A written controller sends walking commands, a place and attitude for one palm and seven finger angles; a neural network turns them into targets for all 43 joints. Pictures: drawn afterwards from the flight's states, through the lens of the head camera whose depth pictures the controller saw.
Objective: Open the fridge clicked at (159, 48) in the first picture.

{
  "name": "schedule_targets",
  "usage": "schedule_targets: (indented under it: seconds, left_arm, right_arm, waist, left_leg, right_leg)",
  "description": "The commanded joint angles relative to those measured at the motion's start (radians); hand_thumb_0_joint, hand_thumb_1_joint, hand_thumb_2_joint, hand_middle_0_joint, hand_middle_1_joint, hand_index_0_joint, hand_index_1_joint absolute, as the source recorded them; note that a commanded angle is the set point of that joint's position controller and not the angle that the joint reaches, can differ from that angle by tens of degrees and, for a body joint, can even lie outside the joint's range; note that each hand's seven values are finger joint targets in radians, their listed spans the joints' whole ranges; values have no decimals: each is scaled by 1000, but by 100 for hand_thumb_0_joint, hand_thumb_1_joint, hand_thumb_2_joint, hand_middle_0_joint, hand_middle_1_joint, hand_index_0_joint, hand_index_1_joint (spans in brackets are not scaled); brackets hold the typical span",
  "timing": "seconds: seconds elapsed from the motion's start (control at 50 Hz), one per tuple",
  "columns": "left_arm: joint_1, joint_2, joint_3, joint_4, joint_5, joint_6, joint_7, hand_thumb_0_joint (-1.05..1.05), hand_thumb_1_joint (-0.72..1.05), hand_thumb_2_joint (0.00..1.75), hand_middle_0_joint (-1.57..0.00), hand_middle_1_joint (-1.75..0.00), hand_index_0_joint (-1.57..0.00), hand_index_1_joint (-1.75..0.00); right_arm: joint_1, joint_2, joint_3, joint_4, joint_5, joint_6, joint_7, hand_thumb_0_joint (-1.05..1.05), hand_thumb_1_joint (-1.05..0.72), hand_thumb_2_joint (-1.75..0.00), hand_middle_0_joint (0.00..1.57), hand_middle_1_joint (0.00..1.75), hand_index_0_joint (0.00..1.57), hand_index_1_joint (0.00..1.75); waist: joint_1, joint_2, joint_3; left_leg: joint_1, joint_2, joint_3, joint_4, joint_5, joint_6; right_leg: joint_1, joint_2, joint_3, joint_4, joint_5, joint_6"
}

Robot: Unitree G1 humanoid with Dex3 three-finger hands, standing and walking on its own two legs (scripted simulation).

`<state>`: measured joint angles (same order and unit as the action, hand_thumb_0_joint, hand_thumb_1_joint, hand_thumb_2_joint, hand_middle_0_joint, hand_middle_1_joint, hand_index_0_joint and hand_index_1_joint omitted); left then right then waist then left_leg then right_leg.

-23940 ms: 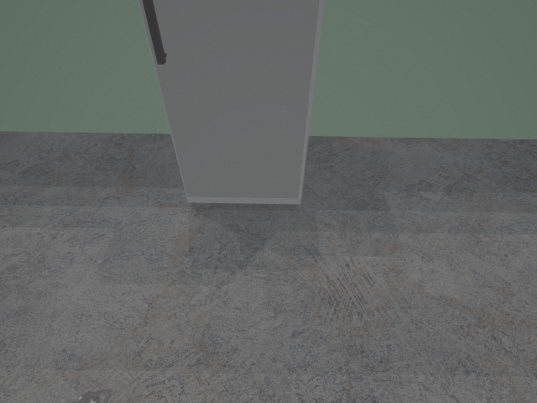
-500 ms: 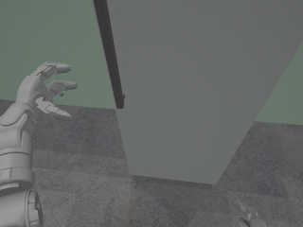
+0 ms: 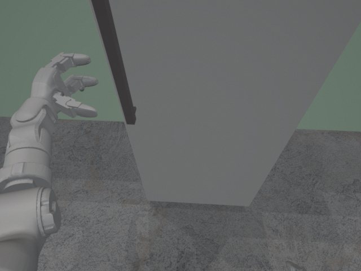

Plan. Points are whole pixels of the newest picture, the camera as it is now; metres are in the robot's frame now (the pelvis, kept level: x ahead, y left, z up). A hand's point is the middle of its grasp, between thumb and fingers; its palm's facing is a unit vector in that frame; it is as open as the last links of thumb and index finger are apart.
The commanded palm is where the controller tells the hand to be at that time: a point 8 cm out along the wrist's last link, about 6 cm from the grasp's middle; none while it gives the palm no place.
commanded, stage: move the hooked fingers beside the handle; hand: left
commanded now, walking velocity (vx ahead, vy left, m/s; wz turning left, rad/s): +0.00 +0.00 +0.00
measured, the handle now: (118, 59) +0.53 +0.15 +0.20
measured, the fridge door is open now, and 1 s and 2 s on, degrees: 0 0 0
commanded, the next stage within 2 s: feel for the door with the fingertips in 1.08 s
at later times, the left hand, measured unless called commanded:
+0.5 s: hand (89, 75) +0.49 +0.21 +0.18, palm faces -0.05 -1.00 +0.01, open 14.0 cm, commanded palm +0.47 +0.27 +0.18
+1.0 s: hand (89, 81) +0.48 +0.21 +0.17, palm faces -0.03 -1.00 +0.01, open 14.0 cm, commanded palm +0.46 +0.26 +0.17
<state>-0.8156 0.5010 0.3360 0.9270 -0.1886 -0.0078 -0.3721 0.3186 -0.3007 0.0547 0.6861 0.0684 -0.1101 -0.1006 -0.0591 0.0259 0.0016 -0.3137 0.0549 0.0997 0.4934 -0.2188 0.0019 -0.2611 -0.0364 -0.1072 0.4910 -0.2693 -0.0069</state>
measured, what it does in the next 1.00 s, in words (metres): stands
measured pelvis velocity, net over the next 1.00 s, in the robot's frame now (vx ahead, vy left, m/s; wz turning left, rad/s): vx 0.01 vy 0.01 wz -0.01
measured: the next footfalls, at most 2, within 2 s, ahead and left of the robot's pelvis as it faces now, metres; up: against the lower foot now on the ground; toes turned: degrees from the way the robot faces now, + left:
none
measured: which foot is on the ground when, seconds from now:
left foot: down 0.00-1.00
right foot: down 0.00-1.00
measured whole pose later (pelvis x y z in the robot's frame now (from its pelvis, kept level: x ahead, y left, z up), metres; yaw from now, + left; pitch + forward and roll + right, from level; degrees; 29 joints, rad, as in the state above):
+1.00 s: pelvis +0.01 +0.01 -0.01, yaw -1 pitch +7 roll -1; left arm -0.94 0.54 0.36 1.12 -0.15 -0.11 -0.35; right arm 0.35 -0.30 0.04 0.65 0.05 -0.05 -0.07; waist -0.10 0.03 -0.04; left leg -0.44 0.06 0.11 0.59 -0.27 0.01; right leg -0.39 -0.04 -0.09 0.56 -0.30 0.00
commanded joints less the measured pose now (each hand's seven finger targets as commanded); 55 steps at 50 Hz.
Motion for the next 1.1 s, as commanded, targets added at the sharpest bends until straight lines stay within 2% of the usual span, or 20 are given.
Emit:
schedule_targets:
  seconds: [0.0, 0.1, 0.16, 0.18, 0.24, 0.26, 0.38, 0.42, 0.44, 0.54, 0.6, 0.62, 0.66, 0.74, 0.82, 0.86, 0.9, 0.94, 1.0, 1.08]
  left_arm:
    - [-568, 297, 52, -147, -3, -116, 6, 0, -50, 30, -30, -120, -30, -120]
    - [-607, 304, 51, -69, 9, -150, 6, 0, -50, 30, -30, -120, -30, -120]
    - [-584, 342, 81, -28, 12, -158, 2, 0, -50, 30, -30, -120, -30, -120]
    - [-594, 319, 62, -9, 14, -154, -1, 0, -50, 30, -30, -120, -30, -120]
    - [-632, 362, 79, 53, 21, -155, 5, 0, -50, 30, -30, -120, -30, -120]
    - [-664, 372, 79, 48, 31, -158, 6, 0, -50, 30, -30, -120, -30, -120]
    - [-609, 408, 124, -50, 33, -217, -2, 0, -50, 30, -30, -120, -30, -120]
    - [-591, 361, 100, -58, 21, -210, -15, 0, -50, 30, -30, -120, -30, -120]
    - [-554, 361, 104, -50, 5, -203, -20, 0, -50, 30, -30, -120, -30, -120]
    - [-560, 362, 86, -1, 9, -146, -29, 0, -50, 30, -30, -120, -30, -120]
    - [-616, 374, 88, -76, 25, -171, -15, 0, -50, 30, -30, -120, -30, -120]
    - [-641, 351, 69, -125, 25, -189, -12, 0, -50, 30, -30, -120, -30, -120]
    - [-676, 282, 32, -182, -1, -211, -12, 0, -50, 30, -30, -120, -30, -120]
    - [-627, 311, 74, -64, -27, -179, -19, 0, -50, 30, -30, -120, -30, -120]
    - [-608, 270, 21, 20, 20, -124, 1, 0, -50, 30, -30, -120, -30, -120]
    - [-579, 314, 59, -4, 32, -139, 19, 0, -50, 30, -30, -120, -30, -120]
    - [-591, 302, 56, -25, 26, -157, 26, 0, -50, 30, -30, -120, -30, -120]
    - [-616, 323, 71, -36, 10, -186, 25, 0, -50, 30, -30, -120, -30, -120]
    - [-686, 351, 88, -92, 10, -213, 14, 0, -50, 30, -30, -120, -30, -120]
    - [-668, 325, 63, -91, 18, -213, 5, 0, -50, 30, -30, -120, -30, -120]
  right_arm:
    - [32, -154, -62, -96, -5, -45, -10, 0, -90, -90, 20, 30, 20, 30]
    - [69, -163, -69, -79, -10, -37, -4, 0, -90, -90, 20, 30, 20, 30]
    - [89, -170, -73, -78, -12, -24, -1, 0, -90, -90, 20, 30, 20, 30]
    - [94, -170, -73, -79, -12, -22, 0, 0, -90, -90, 20, 30, 20, 30]
    - [125, -179, -76, -68, -14, -6, -3, 0, -90, -90, 20, 30, 20, 30]
    - [124, -181, -76, -71, -14, -4, -2, 0, -90, -90, 20, 30, 20, 30]
    - [143, -174, -84, -90, -21, 6, 7, 0, -90, -90, 20, 30, 20, 30]
    - [139, -172, -86, -94, -20, 9, 11, 0, -90, -90, 20, 30, 20, 30]
    - [143, -173, -89, -95, -19, 14, 9, 0, -90, -90, 20, 30, 20, 30]
    - [134, -178, -85, -103, -10, 34, 5, 0, -90, -90, 20, 30, 20, 30]
    - [135, -172, -87, -104, -14, 30, 6, 0, -90, -90, 20, 30, 20, 30]
    - [132, -167, -86, -107, -16, 27, 8, 0, -90, -90, 20, 30, 20, 30]
    - [128, -162, -88, -101, -18, 16, 10, 0, -90, -90, 20, 30, 20, 30]
    - [135, -174, -85, -80, -15, 17, 4, 0, -90, -90, 20, 30, 20, 30]
    - [117, -167, -75, -89, -13, 25, 13, 0, -90, -90, 20, 30, 20, 30]
    - [117, -168, -77, -104, -18, 26, 16, 0, -90, -90, 20, 30, 20, 30]
    - [111, -163, -74, -117, -18, 28, 17, 0, -90, -90, 20, 30, 20, 30]
    - [119, -166, -77, -114, -18, 31, 11, 0, -90, -90, 20, 30, 20, 30]
    - [106, -167, -77, -115, -15, 24, 9, 0, -90, -90, 20, 30, 20, 30]
    - [101, -160, -74, -103, -13, 21, 7, 0, -90, -90, 20, 30, 20, 30]
  waist:
    - [-22, 36, -341]
    - [-37, 36, -353]
    - [-27, 12, -366]
    - [-37, 12, -355]
    - [-53, -48, -320]
    - [-58, -22, -324]
    - [-24, 69, -491]
    - [-31, 67, -478]
    - [-27, 23, -461]
    - [-43, 2, -319]
    - [-45, 71, -377]
    - [-48, 117, -414]
    - [-63, 118, -459]
    - [-56, 6, -423]
    - [-53, 53, -312]
    - [-33, 46, -354]
    - [-39, 42, -379]
    - [-50, -33, -398]
    - [-49, 34, -462]
    - [-46, 110, -445]
  left_leg:
    - [209, -41, -95, -22, 169, 39]
    - [192, -39, -91, -5, 186, 40]
    - [161, -38, -87, 3, 209, 42]
    - [156, -39, -82, 6, 204, 42]
    - [98, -38, -82, 13, 176, 47]
    - [98, -38, -81, 15, 168, 47]
    - [191, -33, -88, 43, 293, 37]
    - [208, -31, -87, 45, 299, 37]
    - [185, -29, -80, 46, 302, 42]
    - [92, -35, -64, 30, 202, 48]
    - [153, -32, -84, 43, 227, 42]
    - [197, -30, -90, 47, 253, 37]
    - [268, -21, -105, 58, 295, 33]
    - [201, -24, -101, 53, 263, 40]
    - [118, -35, -95, 45, 206, 36]
    - [124, -35, -97, 55, 243, 36]
    - [142, -32, -97, 58, 235, 35]
    - [131, -29, -95, 64, 239, 43]
    - [177, -32, -97, 66, 240, 40]
    - [208, -30, -105, 68, 262, 33]
  right_leg:
    - [-23, 34, 67, -54, 262, -11]
    - [-39, 37, 69, -41, 289, -8]
    - [-20, 38, 69, -27, 322, -8]
    - [-34, 39, 69, -28, 322, -6]
    - [-45, 40, 68, -27, 300, 0]
    - [-60, 41, 74, -27, 297, 2]
    - [-17, 45, 73, 7, 388, -5]
    - [-40, 50, 67, 1, 384, -5]
    - [-18, 50, 63, 1, 389, -6]
    - [-63, 47, 62, -17, 328, 0]
    - [-90, 51, 67, -9, 317, -5]
    - [-97, 53, 64, -3, 321, -8]
    - [-117, 59, 58, -3, 324, -7]
    - [-77, 57, 51, -2, 330, -8]
    - [-133, 48, 52, 1, 290, -6]
    - [-106, 46, 55, 14, 316, -8]
    - [-105, 47, 59, 14, 312, -8]
    - [-69, 49, 59, 18, 332, -4]
    - [-65, 50, 72, 19, 343, -3]
    - [-98, 52, 65, 13, 331, -9]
